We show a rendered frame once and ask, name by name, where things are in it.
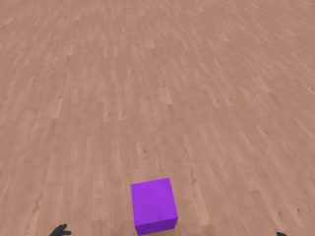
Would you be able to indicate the left robot hand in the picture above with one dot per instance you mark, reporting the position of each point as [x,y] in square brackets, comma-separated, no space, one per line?
[59,231]

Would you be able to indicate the carton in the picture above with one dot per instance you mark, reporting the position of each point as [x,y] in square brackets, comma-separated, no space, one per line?
[154,207]

